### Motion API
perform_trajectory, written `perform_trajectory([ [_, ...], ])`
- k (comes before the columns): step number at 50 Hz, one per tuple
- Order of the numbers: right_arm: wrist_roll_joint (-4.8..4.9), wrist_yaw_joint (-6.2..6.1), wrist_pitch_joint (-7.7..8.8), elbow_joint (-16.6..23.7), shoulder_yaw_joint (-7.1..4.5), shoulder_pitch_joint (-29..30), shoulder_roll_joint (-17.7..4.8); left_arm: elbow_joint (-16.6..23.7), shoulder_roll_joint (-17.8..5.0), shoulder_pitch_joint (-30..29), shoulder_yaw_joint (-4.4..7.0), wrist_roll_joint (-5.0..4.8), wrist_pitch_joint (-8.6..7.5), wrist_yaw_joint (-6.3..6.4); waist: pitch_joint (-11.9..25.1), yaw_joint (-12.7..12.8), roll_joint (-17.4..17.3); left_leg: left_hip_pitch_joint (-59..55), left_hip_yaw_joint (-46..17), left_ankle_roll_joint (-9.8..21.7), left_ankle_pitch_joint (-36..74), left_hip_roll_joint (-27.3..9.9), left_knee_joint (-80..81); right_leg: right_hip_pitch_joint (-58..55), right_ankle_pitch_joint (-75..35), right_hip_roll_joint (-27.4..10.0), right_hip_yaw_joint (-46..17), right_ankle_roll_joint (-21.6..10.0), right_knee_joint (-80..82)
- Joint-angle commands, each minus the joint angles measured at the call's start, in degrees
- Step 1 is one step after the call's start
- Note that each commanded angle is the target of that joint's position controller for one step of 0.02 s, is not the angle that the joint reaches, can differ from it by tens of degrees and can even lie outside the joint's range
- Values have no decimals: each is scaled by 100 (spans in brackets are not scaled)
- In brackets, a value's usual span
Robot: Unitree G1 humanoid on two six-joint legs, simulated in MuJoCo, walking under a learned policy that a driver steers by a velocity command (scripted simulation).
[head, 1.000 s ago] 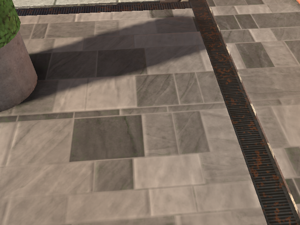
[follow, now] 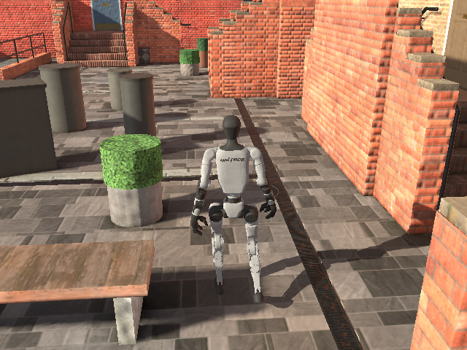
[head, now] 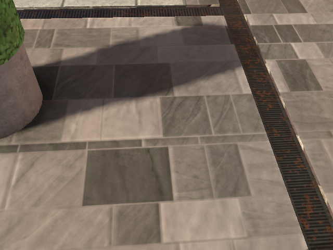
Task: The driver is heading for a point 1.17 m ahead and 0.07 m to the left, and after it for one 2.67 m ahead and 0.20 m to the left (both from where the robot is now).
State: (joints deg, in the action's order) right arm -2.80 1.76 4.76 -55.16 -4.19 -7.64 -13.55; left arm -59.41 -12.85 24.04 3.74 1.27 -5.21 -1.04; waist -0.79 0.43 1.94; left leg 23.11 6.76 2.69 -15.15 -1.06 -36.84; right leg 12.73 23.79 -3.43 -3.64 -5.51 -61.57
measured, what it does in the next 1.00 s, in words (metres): walks ahead: right foot, then left foot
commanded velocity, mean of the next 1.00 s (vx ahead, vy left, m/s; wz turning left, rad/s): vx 0.96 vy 0.00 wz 0.00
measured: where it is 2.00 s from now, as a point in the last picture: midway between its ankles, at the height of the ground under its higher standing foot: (161, 90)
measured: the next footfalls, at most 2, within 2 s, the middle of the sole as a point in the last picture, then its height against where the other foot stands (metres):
right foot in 0.42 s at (188, 237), level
left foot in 0.90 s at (153, 142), level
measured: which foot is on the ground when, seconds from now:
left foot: down 0.00-0.44, up 0.46-0.88, down 0.90-1.00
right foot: up 0.00-0.40, down 0.42-0.88, up 0.90-1.00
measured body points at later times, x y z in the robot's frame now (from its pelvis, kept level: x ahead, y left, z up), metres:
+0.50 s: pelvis +0.40 -0.01 -0.01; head +0.44 -0.01 +0.44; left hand +0.54 +0.25 -0.13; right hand +0.37 -0.26 -0.15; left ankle +0.15 +0.11 -0.61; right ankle +0.50 -0.07 -0.72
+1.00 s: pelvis +0.88 +0.02 +0.00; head +0.91 +0.02 +0.45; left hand +0.89 +0.29 -0.14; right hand +0.99 -0.24 -0.12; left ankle +0.96 +0.08 -0.72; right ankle +0.67 -0.09 -0.59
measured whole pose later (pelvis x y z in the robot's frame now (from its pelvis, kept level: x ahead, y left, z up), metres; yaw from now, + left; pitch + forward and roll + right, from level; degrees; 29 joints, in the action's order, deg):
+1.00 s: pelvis +0.88 +0.02 +0.00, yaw +0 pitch +0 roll +1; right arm -2.6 1.1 4.7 -50.1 -2.8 -10.4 -15.5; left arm -55.2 -13.9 20.2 2.1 0.1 -5.9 -0.1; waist -2.9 0.5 0.6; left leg 23.2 7.2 6.6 -10.1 4.1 -32.3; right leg 12.3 17.0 1.1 -2.0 -6.5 -74.0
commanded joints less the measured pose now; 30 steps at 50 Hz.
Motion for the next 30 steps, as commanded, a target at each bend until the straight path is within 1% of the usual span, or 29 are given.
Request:
perform_trajectory([
  [1,64,-18,26,-149,-117,-989,-756,829,-336,-683,38,-13,-185,-116,78,-221,-462,-1990,-3187,516,-2685,-1671,2775,3079,-1177,-306,-44,-297,-1543],
  [2,112,-30,61,-129,-52,-854,-599,815,-238,-554,25,108,-118,-147,3,-11,-566,-1603,-2710,462,-2301,-1422,2883,2813,-1284,-421,0,-199,-1273],
  [3,106,-58,92,-163,18,-868,-426,849,-152,-557,0,164,-22,-204,-107,96,-708,-1310,-2399,466,-2148,-1294,3027,2708,-1355,-517,35,-82,-1138],
  [4,106,-86,132,-213,53,-1017,-336,931,-132,-707,-11,148,65,-245,-271,109,-704,-1196,-2190,505,-1936,-1181,3161,2810,-1495,-541,116,10,-1092],
  [5,112,-108,166,-250,61,-1172,-359,1023,-139,-886,-21,121,135,-267,-433,128,-660,-1174,-2043,582,-1718,-1159,3276,3052,-1666,-561,185,92,-993],
  [6,123,-119,192,-257,61,-1303,-395,1108,-184,-1117,-25,110,182,-274,-566,108,-544,-1226,-1904,651,-1468,-1125,3379,3320,-1837,-584,255,167,-853],
  [7,139,-122,208,-235,48,-1427,-459,1191,-231,-1382,-19,89,212,-269,-656,64,-452,-1352,-1767,739,-1192,-1092,3463,3595,-1961,-595,332,223,-640],
  [9,182,-125,265,-218,80,-1689,-419,1464,-309,-2101,-29,67,222,-266,-824,-96,-317,-1464,-1414,844,-542,-989,3655,3782,-2267,-541,511,337,156],
  [10,195,-129,295,-209,96,-1768,-390,1574,-293,-2377,-46,51,216,-269,-881,-132,-293,-1483,-1239,859,-181,-933,3731,3665,-2482,-499,579,353,629],
  [11,210,-139,331,-213,118,-1837,-358,1678,-252,-2589,-81,38,203,-286,-919,-152,-287,-1448,-1055,834,157,-892,3864,3383,-2748,-439,671,333,1120],
  [13,250,-171,383,-235,123,-1984,-428,1801,-181,-2920,-133,-4,193,-308,-994,-212,-293,-1657,-802,839,948,-951,4209,2886,-3092,-325,862,187,1893],
  [14,265,-186,389,-257,125,-2044,-467,1844,-180,-3034,-146,-5,188,-305,-1021,-224,-267,-1942,-671,836,1425,-982,4268,2754,-3138,-256,939,98,2180],
  [15,284,-203,382,-281,126,-2078,-489,1887,-199,-3115,-144,16,183,-289,-1013,-222,-225,-2325,-536,813,2093,-1012,4197,2694,-3018,-167,1013,8,2406],
  [16,266,-208,365,-301,124,-2094,-563,1911,-226,-3113,-143,20,172,-261,-915,-187,-293,-2723,-377,773,3082,-1015,3951,2548,-2811,-21,1123,-101,2620],
  [17,216,-221,344,-309,121,-2091,-677,1927,-270,-3039,-133,6,157,-216,-714,-101,-428,-3071,-283,715,4616,-1081,3512,2279,-2525,209,1243,-205,2730],
  [18,161,-255,301,-333,92,-2128,-820,1891,-369,-2805,-100,1,148,-161,-402,39,-673,-3402,-221,652,6118,-1162,2907,1927,-2155,471,1345,-292,2719],
  [19,72,-296,217,-361,44,-2128,-989,1764,-543,-2246,-38,-12,131,-106,-7,332,-910,-3677,-167,582,7140,-1221,1992,1426,-1728,676,1320,-394,2721],
  [20,-18,-336,108,-367,-16,-2083,-1148,1473,-772,-1180,57,-20,116,-49,573,798,-1096,-3603,-127,531,7425,-1259,646,413,-1282,838,1240,-509,2804],
  [21,-10,-340,44,-274,-36,-1825,-1130,1069,-1023,118,174,36,97,24,1138,1401,-930,-2724,-42,478,6528,-1032,-1138,-1182,-1282,650,1006,-628,3108],
  [22,129,-212,70,-29,111,-2030,-432,913,-1575,821,326,213,83,114,1849,1211,35,-675,-176,462,3272,-447,-3315,-3026,809,-792,-833,-864,3057],
  [23,380,-55,246,137,187,-2405,-13,851,-1767,612,402,194,85,15,2392,597,1429,1211,-997,372,-962,611,-4824,-3831,2275,-1839,-4391,-1327,4479],
  [24,365,-113,282,301,115,-1676,-447,875,-1416,-39,363,138,64,-58,1502,524,696,1942,-1316,571,-443,174,-5099,-3282,1950,-1559,-4118,-1148,4838],
  [25,326,-127,306,427,114,-1145,-506,850,-957,-329,256,96,-3,-73,781,465,-62,1998,-1198,578,75,-127,-4874,-2335,1021,-1462,-3018,-1036,4766],
  [26,269,-110,289,464,150,-1006,-393,782,-655,-488,177,115,-52,-74,404,250,-508,1700,-1188,564,249,-359,-4438,-1477,354,-1255,-2348,-873,4896],
  [27,142,-65,204,532,178,-955,-266,678,-437,-568,88,95,-88,-43,154,-21,-465,1395,-1227,513,302,-510,-4138,-776,39,-951,-1802,-665,5010],
  [28,66,11,93,529,223,-1142,-120,604,-352,-571,35,65,-121,-9,85,-233,-199,1181,-1210,414,304,-602,-3928,-356,69,-841,-1473,-611,5167],
  [29,35,61,7,576,247,-1064,-74,540,-328,-487,18,13,-169,5,-103,-290,-101,1243,-1155,324,287,-691,-3784,-118,21,-742,-1291,-610,5341],
  [30,17,98,-55,688,263,-821,-76,484,-389,-374,16,-43,-216,8,-338,-307,-74,1497,-1062,233,359,-780,-3613,32,-119,-692,-1085,-629,5513],
])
